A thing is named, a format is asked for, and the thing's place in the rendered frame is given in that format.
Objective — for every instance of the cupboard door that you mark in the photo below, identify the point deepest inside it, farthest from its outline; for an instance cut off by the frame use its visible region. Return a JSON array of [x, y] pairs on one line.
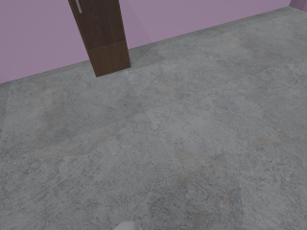
[[100, 22]]

